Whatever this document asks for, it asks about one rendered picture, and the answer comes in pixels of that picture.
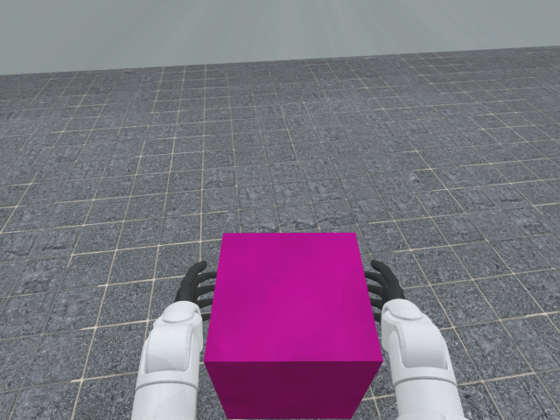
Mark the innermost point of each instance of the right robot forearm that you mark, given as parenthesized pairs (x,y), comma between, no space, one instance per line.
(421,367)

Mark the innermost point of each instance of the robot right hand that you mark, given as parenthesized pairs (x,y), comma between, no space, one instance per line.
(390,286)

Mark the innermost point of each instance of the left robot forearm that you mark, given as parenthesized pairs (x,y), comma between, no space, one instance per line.
(168,373)

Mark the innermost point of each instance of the robot left hand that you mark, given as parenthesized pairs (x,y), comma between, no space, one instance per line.
(189,291)

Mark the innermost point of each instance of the carton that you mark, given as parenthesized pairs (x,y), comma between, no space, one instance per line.
(292,333)

